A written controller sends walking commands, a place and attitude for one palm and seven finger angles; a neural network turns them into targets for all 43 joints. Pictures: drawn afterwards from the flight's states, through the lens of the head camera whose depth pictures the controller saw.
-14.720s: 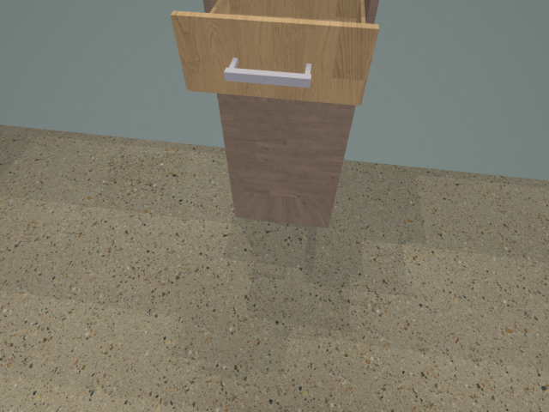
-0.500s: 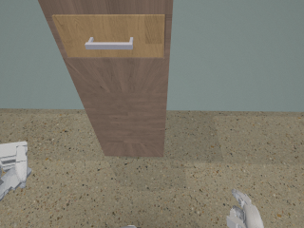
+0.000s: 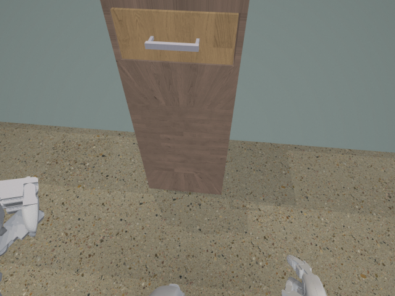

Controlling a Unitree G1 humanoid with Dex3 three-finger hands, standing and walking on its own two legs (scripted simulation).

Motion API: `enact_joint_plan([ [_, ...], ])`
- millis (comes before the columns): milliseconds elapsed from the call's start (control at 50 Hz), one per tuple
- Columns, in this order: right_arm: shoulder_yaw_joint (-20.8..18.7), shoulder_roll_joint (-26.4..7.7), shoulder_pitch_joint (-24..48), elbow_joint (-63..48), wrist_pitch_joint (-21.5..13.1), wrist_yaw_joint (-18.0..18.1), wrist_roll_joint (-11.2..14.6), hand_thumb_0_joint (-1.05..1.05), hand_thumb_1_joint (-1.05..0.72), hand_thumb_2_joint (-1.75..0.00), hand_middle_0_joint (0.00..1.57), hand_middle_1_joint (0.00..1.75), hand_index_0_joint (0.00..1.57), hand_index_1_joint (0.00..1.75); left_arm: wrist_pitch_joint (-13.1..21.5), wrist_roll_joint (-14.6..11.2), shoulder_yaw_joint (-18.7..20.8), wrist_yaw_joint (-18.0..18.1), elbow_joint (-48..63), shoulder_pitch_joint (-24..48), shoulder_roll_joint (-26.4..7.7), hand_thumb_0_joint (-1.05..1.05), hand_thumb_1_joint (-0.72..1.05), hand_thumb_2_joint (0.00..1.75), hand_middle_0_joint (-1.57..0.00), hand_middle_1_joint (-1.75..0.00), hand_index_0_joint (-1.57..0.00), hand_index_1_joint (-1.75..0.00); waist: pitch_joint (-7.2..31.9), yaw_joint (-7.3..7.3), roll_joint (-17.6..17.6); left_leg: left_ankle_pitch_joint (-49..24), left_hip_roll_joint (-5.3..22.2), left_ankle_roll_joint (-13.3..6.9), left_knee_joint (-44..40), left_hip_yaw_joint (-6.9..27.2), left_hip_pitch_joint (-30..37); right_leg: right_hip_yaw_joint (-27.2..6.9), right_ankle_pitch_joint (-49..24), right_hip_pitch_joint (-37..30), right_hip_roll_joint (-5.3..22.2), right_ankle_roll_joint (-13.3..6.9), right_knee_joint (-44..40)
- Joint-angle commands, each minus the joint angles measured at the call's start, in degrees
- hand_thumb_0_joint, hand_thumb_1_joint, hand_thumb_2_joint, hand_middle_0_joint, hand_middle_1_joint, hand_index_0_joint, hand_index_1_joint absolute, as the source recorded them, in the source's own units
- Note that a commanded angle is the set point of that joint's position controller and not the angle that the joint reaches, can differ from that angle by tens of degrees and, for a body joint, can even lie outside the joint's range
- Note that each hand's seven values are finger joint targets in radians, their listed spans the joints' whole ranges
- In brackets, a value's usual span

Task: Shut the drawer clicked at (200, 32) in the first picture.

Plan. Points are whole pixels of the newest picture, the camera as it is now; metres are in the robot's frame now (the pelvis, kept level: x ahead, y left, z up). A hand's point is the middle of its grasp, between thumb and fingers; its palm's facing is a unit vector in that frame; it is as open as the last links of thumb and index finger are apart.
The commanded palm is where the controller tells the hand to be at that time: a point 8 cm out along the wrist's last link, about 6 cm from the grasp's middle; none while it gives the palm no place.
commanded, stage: step back with the hand held close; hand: left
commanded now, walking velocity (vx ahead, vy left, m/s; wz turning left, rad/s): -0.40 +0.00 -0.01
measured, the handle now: (173, 43) +0.78 +0.17 +0.15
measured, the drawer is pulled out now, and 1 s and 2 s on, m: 0.00 0.00 0.00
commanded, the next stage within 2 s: stop stepping back and stand still in 0.04 s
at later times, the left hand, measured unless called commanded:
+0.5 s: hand out of the picture +0.05 +0.24 +0.18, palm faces +0.39 -0.79 -0.47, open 3.2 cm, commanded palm +0.01 +0.27 +0.18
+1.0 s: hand out of the picture +0.04 +0.25 +0.15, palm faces +0.41 -0.80 -0.43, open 3.2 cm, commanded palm none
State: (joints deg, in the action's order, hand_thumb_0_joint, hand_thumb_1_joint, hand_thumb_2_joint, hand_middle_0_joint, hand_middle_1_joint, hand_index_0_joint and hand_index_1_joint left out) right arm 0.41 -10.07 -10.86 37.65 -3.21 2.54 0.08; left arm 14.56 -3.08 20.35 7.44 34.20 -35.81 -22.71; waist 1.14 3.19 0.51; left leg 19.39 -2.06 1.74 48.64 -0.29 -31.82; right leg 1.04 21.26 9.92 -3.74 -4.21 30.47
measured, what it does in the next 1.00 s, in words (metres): walks backwards: left foot, then left foot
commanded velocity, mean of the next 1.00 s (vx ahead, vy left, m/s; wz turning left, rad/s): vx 0.09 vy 0.00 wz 0.00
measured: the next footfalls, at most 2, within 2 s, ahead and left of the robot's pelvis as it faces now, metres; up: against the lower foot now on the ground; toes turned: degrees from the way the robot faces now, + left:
left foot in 0.10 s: +0.04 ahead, +0.12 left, +0.00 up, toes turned +1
left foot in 0.62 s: -0.12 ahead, +0.12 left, +0.00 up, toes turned +4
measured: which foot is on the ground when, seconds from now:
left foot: up 0.00-0.08, down 0.10-0.34, up 0.36-0.60, down 0.62-1.00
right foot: down 0.00-1.00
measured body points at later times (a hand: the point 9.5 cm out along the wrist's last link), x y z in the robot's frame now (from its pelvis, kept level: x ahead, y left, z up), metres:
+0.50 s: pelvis -0.13 +0.00 +0.01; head -0.14 -0.01 +0.46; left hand +0.03 +0.28 +0.20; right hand -0.01 -0.26 -0.09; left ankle -0.11 +0.13 -0.68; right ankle -0.12 -0.09 -0.73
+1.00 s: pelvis -0.14 +0.01 +0.00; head -0.14 +0.01 +0.45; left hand +0.01 +0.29 +0.18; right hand +0.01 -0.22 -0.09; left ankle -0.13 +0.13 -0.73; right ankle -0.12 -0.09 -0.73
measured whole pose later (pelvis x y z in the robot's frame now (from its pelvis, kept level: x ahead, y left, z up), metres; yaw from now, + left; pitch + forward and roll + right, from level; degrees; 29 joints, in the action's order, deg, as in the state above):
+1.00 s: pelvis -0.14 +0.01 +0.00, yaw +1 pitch -1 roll +0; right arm 0.9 -11.9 -13.0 36.1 -4.5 3.2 -0.2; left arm 12.2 -1.2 19.0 9.4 29.3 -35.3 -18.7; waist -1.9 0.1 0.4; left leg 18.6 0.8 -0.9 34.4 -2.3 -16.3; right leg 3.2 15.1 16.1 0.1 -2.0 32.4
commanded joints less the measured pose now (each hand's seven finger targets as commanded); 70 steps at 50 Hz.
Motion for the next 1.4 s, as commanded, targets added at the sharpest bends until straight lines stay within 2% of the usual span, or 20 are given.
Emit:
enact_joint_plan([
  [0,-1.03,-6.37,8.36,-10.88,-1.64,2.83,-0.01,0.0,-0.9,-0.9,0.2,0.3,0.2,0.3,0.64,0.42,6.32,1.11,4.41,8.28,-9.59,0.0,0.9,0.9,-1.4,-1.6,-1.4,-1.6,-1.0,-3.05,-6.62,1.09,1.34,-0.71,-11.59,-1.25,6.5,-10.12,-63.05,-0.92,14.78,0.63,-2.91],
  [60,-1.43,-8.45,7.39,-11.19,-0.66,3.55,0.58,0.0,-0.9,-0.9,0.2,0.3,0.2,0.3,0.73,0.15,4.99,1.04,8.31,11.37,-10.3,0.0,0.9,0.9,-1.4,-1.6,-1.4,-1.6,4.78,-3.47,0.35,-38.37,7.2,-3.14,-27.36,0.43,21.36,-3.91,-53.72,-0.27,7.08,7.97,4.82],
  [100,-3.18,-9.13,3.52,-12.7,-1.32,1.17,0.35,0.0,-0.9,-0.9,0.2,0.3,0.2,0.3,1.83,-0.02,5.39,0.43,12.12,9.28,-9.6,0.0,0.9,0.9,-1.4,-1.6,-1.4,-1.6,12.29,-2.23,8.74,-64.8,19.26,-8.81,-23.98,10.18,35.3,-5.06,-3.6,11.21,2.32,7.66,11.86],
  [180,-4.02,-8.48,3.05,-14.59,-3.75,-0.58,-0.44,0.0,-0.9,-0.9,0.2,0.3,0.2,0.3,0.6,-0.83,9.32,-0.17,16.4,-4.2,-10.15,0.0,0.9,0.9,-1.4,-1.6,-1.4,-1.6,11.72,-2.16,12.68,-32.91,18.24,-11.55,-29.76,11.06,20.32,-3.12,6.67,5.74,1.46,5.59,17.58],
  [280,-3.12,-8.06,3.66,-16.28,-4.13,0.37,0.98,0.0,-0.9,-0.9,0.2,0.3,0.2,0.3,0.11,-0.43,11.07,1.45,16.67,-8.37,-10.46,0.0,0.9,0.9,-1.4,-1.6,-1.4,-1.6,4.76,-3.67,9.87,12.89,9.06,-4.65,-32.59,2.74,2.39,3.7,0.6,-8.62,1.42,4.72,-2.27],
  [300,-3.24,-7.9,3.89,-16.0,-3.86,0.62,0.79,0.0,-0.9,-0.9,0.2,0.3,0.2,0.3,0.23,-0.06,11.52,1.76,14.9,-7.29,-11.11,0.0,0.9,0.9,-1.4,-1.6,-1.4,-1.6,3.1,-3.98,6.65,13.37,6.17,-2.93,-27.61,0.46,2.17,0.49,4.41,-6.3,3.76,3.1,-8.06],
  [360,-4.72,-9.5,3.43,-13.17,-2.69,1.37,0.18,0.0,-0.9,-0.9,0.2,0.3,0.2,0.3,-0.71,-0.02,10.25,2.82,11.19,0.84,-11.67,0.0,0.9,0.9,-1.4,-1.6,-1.4,-1.6,-1.84,-3.2,-12.49,6.53,1.29,-0.63,9.44,1.19,4.12,-31.72,32.61,16.07,24.25,-7.63,-25.22],
  [440,-2.82,-8.05,1.97,-10.72,-3.49,2.43,-0.53,0.0,-0.9,-0.9,0.2,0.3,0.2,0.3,-0.02,1.18,6.63,3.05,2.56,2.2,-7.64,0.0,0.9,0.9,-1.4,-1.6,-1.4,-1.6,-1.8,-4.74,-5.89,1.11,4.62,-1.92,2.05,0.22,3.92,-14.83,13.71,9.56,18.26,-4.26,-18.02],
  [540,-3.18,-8.46,1.71,-9.88,-6.03,3.45,-0.77,0.0,-0.9,-0.9,0.2,0.3,0.2,0.3,0.96,2.42,3.89,3.97,5.1,5.86,-6.72,0.0,0.9,0.9,-1.4,-1.6,-1.4,-1.6,-1.33,-3.59,-7.8,1.66,2.33,-4.23,-21.62,-4.95,18.58,-10.22,13.41,9.04,14.9,-1.96,-14.4],
  [640,-3.21,-8.97,1.12,-10.32,-7.02,2.25,-0.55,0.0,-0.9,-0.9,0.2,0.3,0.2,0.3,3.05,2.38,7.68,3.66,13.1,2.9,-9.79,0.0,0.9,0.9,-1.4,-1.6,-1.4,-1.6,1.22,-3.23,12.16,-3.92,16.81,-9.95,-32.54,14.94,20.56,1.5,3.85,10.86,3.85,4.76,8.3],
  [740,-2.77,-8.37,1.91,-9.96,-6.58,2.09,0.16,0.0,-0.9,-0.9,0.2,0.3,0.2,0.3,1.37,2.37,7.94,3.55,6.56,1.59,-7.92,0.0,0.9,0.9,-1.4,-1.6,-1.4,-1.6,-4.64,-3.48,8.34,11.35,11.85,-6.88,-27.77,4.56,4.13,1.12,-1.76,-1.46,3.97,4.26,-1.41],
  [800,-3.57,-7.96,0.97,-10.01,-5.4,1.64,-0.1,0.0,-0.9,-0.9,0.2,0.3,0.2,0.3,0.78,1.81,6.93,2.87,2.55,1.2,-6.94,0.0,0.9,0.9,-1.4,-1.6,-1.4,-1.6,-4.87,-4.09,-10.29,8.75,3.09,-2.88,-8.02,-2.29,4.77,-21.83,15.1,6.54,15.0,-2.26,-15.95],
  [840,-3.73,-7.99,1.85,-10.32,-4.67,1.21,-0.05,0.0,-0.9,-0.9,0.2,0.3,0.2,0.3,0.89,1.79,5.88,2.8,2.77,3.37,-6.98,0.0,0.9,0.9,-1.4,-1.6,-1.4,-1.6,-4.4,-3.53,-12.91,7.54,3.32,-2.42,2.87,-0.37,3.13,-27.54,17.82,6.46,21.05,-6.12,-20.18],
  [960,-2.11,-7.25,3.46,-10.38,-4.94,2.12,-0.36,0.0,-0.9,-0.9,0.2,0.3,0.2,0.3,1.93,1.44,6.64,3.57,10.56,4.7,-8.29,0.0,0.9,0.9,-1.4,-1.6,-1.4,-1.6,2.54,-4.07,-1.81,-7.27,3.59,-2.92,-24.99,-1.37,22.76,-6.2,-5.72,5.13,11.46,0.53,-5.6],
  [980,-4.75,-15.49,0.55,4.2,-6.23,-4.83,-0.73,0.0,-0.9,-0.9,0.2,0.3,0.2,0.3,-8.52,6.28,-14.53,-5.3,-38.82,10.27,3.11,0.0,0.9,0.9,-1.4,-1.6,-1.4,-1.6,0.76,-7.43,6.31,-26.71,10.09,-5.48,-16.26,9.47,20.45,0.4,-17.73,17.31,10.6,3.5,10.44],
  [1020,-4.31,-13.12,-0.58,-0.55,-1.07,-3.36,-1.3,0.0,-0.9,-0.9,0.2,0.3,0.2,0.3,-14.69,5.19,-14.49,-6.09,-38.37,7.67,6.6,0.0,0.9,0.9,-1.32,-1.51,-1.32,-1.51,0.07,-5.44,11.29,-32.54,17.38,-11.59,-23.36,13.89,13.49,-0.82,10.99,16.48,5.05,5.63,20.84],
  [1100,-3.34,-13.28,0.71,-1.16,-0.05,-2.2,-3.23,0.0,-0.9,-0.9,0.2,0.3,0.2,0.3,-14.31,4.79,-15.63,-6.77,-49.17,17.25,5.29,0.0,0.9,0.9,-1.16,-1.34,-1.16,-1.34,3.11,-4.22,-0.71,-41.69,17.21,-13.98,-22.6,17.24,16.83,-3.26,9.52,16.42,4.28,4.92,23.7],
  [1160,-3.47,-14.38,3.12,1.0,1.18,-1.71,-2.07,0.0,-0.9,-0.9,0.2,0.3,0.2,0.3,-13.64,4.71,-15.64,-6.64,-61.48,15.86,2.42,0.0,0.9,0.9,-1.04,-1.21,-1.04,-1.21,7.73,-1.34,0.59,-41.25,12.0,-9.2,-17.55,9.67,20.49,-1.5,-8.24,3.9,3.7,4.69,2.56],
  [1220,-2.5,-6.78,0.97,3.34,2.37,-1.96,-0.73,0.0,-0.9,-0.9,0.2,0.3,0.2,0.3,-12.79,4.68,-16.15,-6.34,-71.04,15.87,-1.59,0.0,0.9,0.9,-0.92,-1.08,-0.92,-1.08,6.93,-3.04,-4.81,6.16,0.59,-1.62,-8.31,0.56,10.05,-20.78,-35.96,-4.01,21.59,-4.76,-7.06],
  [1380,-3.3,-6.11,-4.02,13.16,4.11,-1.25,-0.85,0.0,-0.9,-0.9,0.2,0.3,0.2,0.3,-13.22,4.0,-16.66,-5.43,-83.04,23.53,2.61,0.0,0.9,0.9,-0.6,-0.73,-0.6,-0.73,2.2,-5.14,-1.04,-10.74,4.47,-3.03,-21.06,3.45,21.84,-10.22,-28.58,-0.3,12.65,-2.27,-7.03],
])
